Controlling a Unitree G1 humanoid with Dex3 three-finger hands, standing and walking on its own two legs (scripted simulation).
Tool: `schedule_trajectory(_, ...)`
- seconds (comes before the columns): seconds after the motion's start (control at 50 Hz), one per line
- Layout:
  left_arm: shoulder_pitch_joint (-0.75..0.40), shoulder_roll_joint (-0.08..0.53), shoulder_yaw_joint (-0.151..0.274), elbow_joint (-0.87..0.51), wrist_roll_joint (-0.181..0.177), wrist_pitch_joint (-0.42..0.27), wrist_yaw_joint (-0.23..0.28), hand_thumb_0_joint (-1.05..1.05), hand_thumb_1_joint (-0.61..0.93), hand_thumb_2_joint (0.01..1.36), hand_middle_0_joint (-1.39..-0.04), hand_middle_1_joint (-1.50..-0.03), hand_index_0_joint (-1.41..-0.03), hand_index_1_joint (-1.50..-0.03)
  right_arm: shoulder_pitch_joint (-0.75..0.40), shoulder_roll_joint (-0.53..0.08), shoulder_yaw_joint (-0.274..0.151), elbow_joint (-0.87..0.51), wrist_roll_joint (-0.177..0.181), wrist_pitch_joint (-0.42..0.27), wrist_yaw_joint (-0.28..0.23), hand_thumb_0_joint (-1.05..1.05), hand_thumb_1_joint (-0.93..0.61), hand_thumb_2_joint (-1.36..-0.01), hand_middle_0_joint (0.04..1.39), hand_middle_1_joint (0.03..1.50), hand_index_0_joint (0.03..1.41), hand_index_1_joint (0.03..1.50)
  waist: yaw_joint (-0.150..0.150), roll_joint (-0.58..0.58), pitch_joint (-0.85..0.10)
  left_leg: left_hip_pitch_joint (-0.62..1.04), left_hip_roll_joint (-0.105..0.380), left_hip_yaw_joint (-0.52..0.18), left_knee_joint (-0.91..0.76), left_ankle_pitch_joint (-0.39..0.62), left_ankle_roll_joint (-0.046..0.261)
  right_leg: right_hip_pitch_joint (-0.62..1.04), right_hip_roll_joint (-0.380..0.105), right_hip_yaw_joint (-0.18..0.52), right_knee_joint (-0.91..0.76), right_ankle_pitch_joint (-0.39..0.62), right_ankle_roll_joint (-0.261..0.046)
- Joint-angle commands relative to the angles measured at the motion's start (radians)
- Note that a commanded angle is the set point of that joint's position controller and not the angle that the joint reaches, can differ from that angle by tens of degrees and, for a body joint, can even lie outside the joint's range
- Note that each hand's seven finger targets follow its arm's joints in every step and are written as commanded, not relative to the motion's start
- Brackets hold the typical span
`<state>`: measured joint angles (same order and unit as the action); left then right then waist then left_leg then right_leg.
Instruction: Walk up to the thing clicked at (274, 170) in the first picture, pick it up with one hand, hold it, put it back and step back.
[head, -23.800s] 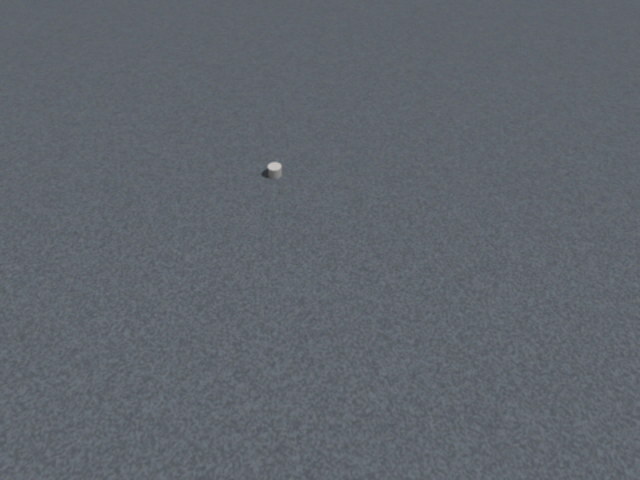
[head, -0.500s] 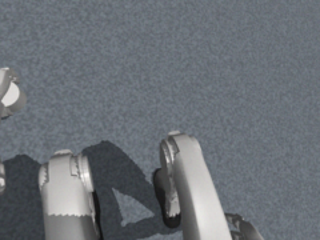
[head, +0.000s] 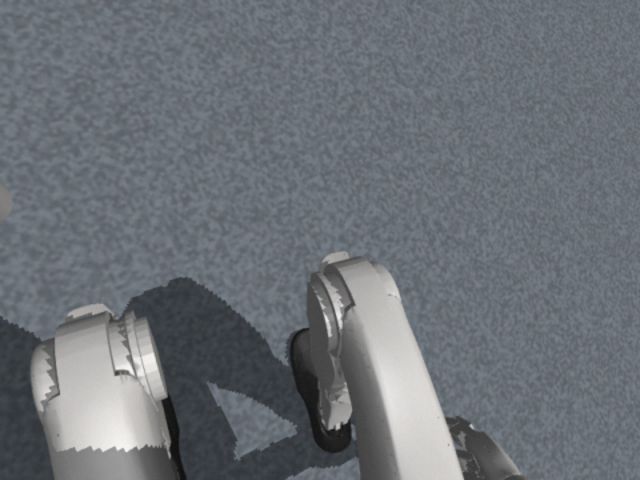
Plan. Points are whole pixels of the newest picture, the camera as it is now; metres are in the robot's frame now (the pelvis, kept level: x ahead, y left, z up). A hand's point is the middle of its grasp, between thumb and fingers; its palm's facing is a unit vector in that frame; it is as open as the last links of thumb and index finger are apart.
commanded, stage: rest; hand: left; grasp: from above
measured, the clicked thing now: out of the picture +0.47 +0.32 -0.22
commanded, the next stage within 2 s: open in 1.62 s
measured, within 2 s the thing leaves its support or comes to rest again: rests again in 1.08 s
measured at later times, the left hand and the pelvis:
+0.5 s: hand out of the picture +0.46 +0.32 -0.22, palm faces -0.43 -0.12 -0.90, open 9.2 cm; pelvis +0.00 +0.00 -0.01, yaw -3 degrees
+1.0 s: hand out of the picture +0.46 +0.32 -0.24, palm faces -0.43 -0.13 -0.89, open 9.1 cm; pelvis +0.00 +0.01 -0.01, yaw -4 degrees
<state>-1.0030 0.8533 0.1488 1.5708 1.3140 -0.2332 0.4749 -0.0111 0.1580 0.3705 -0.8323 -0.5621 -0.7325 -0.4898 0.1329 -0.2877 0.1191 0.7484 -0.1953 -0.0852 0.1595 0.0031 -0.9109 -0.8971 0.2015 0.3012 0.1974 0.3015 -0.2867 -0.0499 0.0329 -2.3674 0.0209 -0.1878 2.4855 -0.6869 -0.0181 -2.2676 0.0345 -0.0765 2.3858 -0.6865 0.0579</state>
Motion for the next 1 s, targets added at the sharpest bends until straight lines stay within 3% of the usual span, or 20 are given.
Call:
schedule_trajectory(0.0,-0.295,0.282,0.029,-0.11,-0.017,0.004,0.058,0.0,0.648,0.6,-0.976,-0.629,-1.012,-0.591,0.212,-0.274,-0.068,0.004,-0.002,-0.009,-0.008,0.0,-0.899,-0.895,0.201,0.3,0.2,0.3,-0.014,0.374,-0.682,0.518,-0.002,0.116,-0.222,0.191,0.04,0.334,0.032,-0.12,-0.22,0.254,-0.08)
schedule_trajectory(0.04,-0.281,0.302,0.051,-0.11,-0.021,0.002,0.065,0.0,0.662,0.626,-0.996,-0.622,-1.026,-0.59,0.219,-0.28,-0.063,0.008,-0.01,-0.012,-0.005,0.0,-0.898,-0.895,0.201,0.3,0.2,0.3,-0.015,0.363,-0.686,0.508,0.0,0.116,-0.217,0.214,0.041,0.362,0.035,-0.126,-0.219,0.278,-0.075)
schedule_trajectory(0.08,-0.291,0.281,0.031,-0.092,-0.02,0.001,0.063,0.0,0.686,0.617,-0.989,-0.652,-1.03,-0.609,0.212,-0.286,-0.057,-0.004,-0.014,-0.017,-0.001,0.0,-0.896,-0.894,0.201,0.3,0.2,0.3,-0.038,0.373,-0.654,0.521,-0.001,0.108,-0.216,0.206,0.037,0.326,0.037,-0.138,-0.208,0.264,-0.081)
schedule_trajectory(0.14,-0.287,0.292,0.023,-0.069,-0.02,-0.003,0.069,0.0,0.674,0.601,-0.987,-0.635,-1.025,-0.595,0.191,-0.29,-0.049,-0.01,-0.016,-0.02,0.001,0.0,-0.897,-0.894,0.201,0.3,0.2,0.3,-0.033,0.393,-0.657,0.531,0.004,0.096,-0.217,0.197,0.033,0.31,0.041,-0.145,-0.2,0.257,-0.084)
schedule_trajectory(0.26,-0.277,0.374,0.08,-0.049,-0.001,-0.014,0.1,0.0,0.732,0.65,-1.039,-0.643,-1.071,-0.609,0.191,-0.309,-0.034,-0.018,-0.038,-0.025,0.004,0.0,-0.897,-0.895,0.201,0.3,0.2,0.3,-0.042,0.394,-0.62,0.487,0.006,0.098,-0.192,0.186,0.036,0.335,0.045,-0.147,-0.203,0.255,-0.081)
schedule_trajectory(0.28,-0.295,0.31,0.033,-0.059,0.002,-0.014,0.094,0.0,0.738,0.657,-1.045,-0.638,-1.076,-0.606,0.186,-0.306,-0.026,-0.032,-0.039,-0.032,0.008,0.0,-0.897,-0.895,0.201,0.3,0.2,0.3,-0.06,0.4,-0.607,0.508,0.003,0.098,-0.191,0.201,0.033,0.326,0.041,-0.153,-0.196,0.264,-0.082)
schedule_trajectory(0.3,-0.302,0.348,0.058,-0.056,-0.004,-0.017,0.103,0.0,0.738,0.649,-1.036,-0.652,-1.07,-0.615,0.178,-0.312,-0.026,-0.021,-0.04,-0.033,0.007,0.0,-0.897,-0.896,0.201,0.3,0.2,0.3,-0.058,0.407,-0.607,0.506,0.009,0.09,-0.189,0.19,0.033,0.317,0.045,-0.158,-0.196,0.255,-0.083)
schedule_trajectory(0.4,-0.279,0.378,0.072,-0.025,0.001,-0.019,0.119,0.0,0.75,0.639,-1.044,-0.649,-1.079,-0.611,0.181,-0.333,-0.018,-0.023,-0.053,-0.049,0.013,0.0,-0.899,-0.897,0.201,0.3,0.2,0.3,-0.062,0.401,-0.579,0.492,0.009,0.083,-0.188,0.171,0.03,0.321,0.048,-0.169,-0.198,0.233,-0.085)
schedule_trajectory(0.48,-0.287,0.327,0.002,-0.026,0.001,-0.016,0.119,0.0,0.762,0.604,-1.051,-0.637,-1.09,-0.595,0.168,-0.317,-0.001,-0.019,-0.061,-0.061,0.021,0.0,-0.901,-0.898,0.2,0.3,0.2,0.3,-0.076,0.439,-0.591,0.518,0.013,0.078,-0.188,0.175,0.03,0.331,0.055,-0.172,-0.191,0.254,-0.078)
schedule_trajectory(0.52,-0.269,0.382,0.048,-0.029,-0.007,-0.013,0.131,0.0,0.766,0.634,-1.06,-0.638,-1.094,-0.602,0.167,-0.34,-0.002,-0.026,-0.061,-0.063,0.022,0.0,-0.901,-0.898,0.2,0.3,0.2,0.3,-0.063,0.43,-0.602,0.519,0.013,0.072,-0.189,0.203,0.027,0.341,0.053,-0.179,-0.184,0.272,-0.078)
schedule_trajectory(0.56,-0.263,0.394,0.058,-0.023,-0.006,-0.01,0.142,0.0,0.759,0.65,-1.063,-0.638,-1.093,-0.606,0.169,-0.336,0.001,-0.01,-0.066,-0.064,0.025,0.0,-0.902,-0.899,0.2,0.301,0.2,0.301,-0.063,0.462,-0.616,0.555,0.018,0.065,-0.196,0.228,0.021,0.34,0.056,-0.181,-0.17,0.293,-0.08)
schedule_trajectory(0.68,-0.311,0.34,-0.002,0.008,-0.01,-0.001,0.149,0.0,0.745,0.62,-1.069,-0.59,-1.093,-0.565,0.149,-0.337,0.024,-0.026,-0.07,-0.085,0.042,0.0,-0.905,-0.901,0.2,0.301,0.2,0.301,-0.102,0.431,-0.538,0.498,0.017,0.07,-0.168,0.193,0.028,0.322,0.056,-0.181,-0.18,0.274,-0.079)
schedule_trajectory(0.72,-0.276,0.401,0.046,0.001,-0.018,-0.004,0.164,0.0,0.753,0.618,-1.067,-0.603,-1.095,-0.575,0.142,-0.349,0.025,-0.032,-0.069,-0.089,0.039,0.0,-0.903,-0.9,0.2,0.301,0.2,0.301,-0.077,0.433,-0.565,0.503,0.021,0.064,-0.183,0.197,0.029,0.351,0.061,-0.184,-0.191,0.277,-0.075)
schedule_trajectory(0.76,-0.263,0.385,0.036,0.017,-0.013,-0.002,0.163,0.0,0.767,0.589,-1.066,-0.596,-1.1,-0.561,0.148,-0.349,0.025,-0.033,-0.072,-0.092,0.045,0.0,-0.901,-0.899,0.2,0.3,0.2,0.3,-0.083,0.443,-0.555,0.514,0.02,0.058,-0.198,0.19,0.022,0.339,0.06,-0.192,-0.179,0.262,-0.078)
schedule_trajectory(0.8,-0.281,0.341,-0.013,0.035,-0.009,0.005,0.153,0.0,0.771,0.571,-1.065,-0.6,-1.102,-0.561,0.134,-0.34,0.032,-0.035,-0.077,-0.1,0.053,0.0,-0.902,-0.9,0.2,0.3,0.2,0.3,-0.097,0.459,-0.536,0.52,0.021,0.056,-0.191,0.17,0.022,0.314,0.063,-0.194,-0.176,0.247,-0.079)
schedule_trajectory(0.82,-0.294,0.388,0.023,0.017,-0.018,0.001,0.159,0.0,0.736,0.594,-1.055,-0.593,-1.083,-0.563,0.135,-0.355,0.026,-0.036,-0.073,-0.102,0.052,0.0,-0.905,-0.901,0.2,0.301,0.2,0.301,-0.098,0.441,-0.549,0.52,0.025,0.046,-0.189,0.172,0.022,0.323,0.061,-0.199,-0.176,0.254,-0.077)
schedule_trajectory(0.84,-0.289,0.379,0.013,0.015,-0.013,0.006,0.154,0.0,0.754,0.608,-1.067,-0.597,-1.094,-0.568,0.135,-0.358,0.028,-0.045,-0.071,-0.106,0.054,0.0,-0.904,-0.901,0.2,0.3,0.2,0.3,-0.1,0.449,-0.543,0.525,0.02,0.052,-0.186,0.182,0.024,0.326,0.058,-0.194,-0.174,0.262,-0.077)
schedule_trajectory(0.9,-0.251,0.423,0.055,0.028,-0.021,0.004,0.169,0.0,0.762,0.642,-1.09,-0.586,-1.109,-0.566,0.147,-0.356,0.036,-0.032,-0.072,-0.104,0.054,0.0,-0.904,-0.902,0.2,0.301,0.2,0.301,-0.084,0.446,-0.567,0.523,0.025,0.05,-0.182,0.219,0.023,0.365,0.064,-0.191,-0.177,0.294,-0.075)
schedule_trajectory(0.94,-0.271,0.372,0.021,0.025,-0.017,0.005,0.166,0.0,0.759,0.641,-1.089,-0.583,-1.107,-0.564,0.15,-0.351,0.04,-0.044,-0.078,-0.106,0.06,0.0,-0.905,-0.902,0.2,0.3,0.2,0.3,-0.107,0.443,-0.557,0.524,0.024,0.054,-0.175,0.235,0.024,0.372,0.063,-0.19,-0.176,0.314,-0.073)
schedule_trajectory(0.98,-0.28,0.398,0.03,0.032,-0.026,-0.001,0.165,0.0,0.749,0.648,-1.08,-0.592,-1.098,-0.573,0.134,-0.358,0.042,-0.039,-0.075,-0.108,0.059,0.0,-0.905,-0.902,0.2,0.301,0.2,0.301,-0.106,0.44,-0.535,0.502,0.027,0.045,-0.173,0.209,0.025,0.348,0.065,-0.196,-0.176,0.288,-0.075)
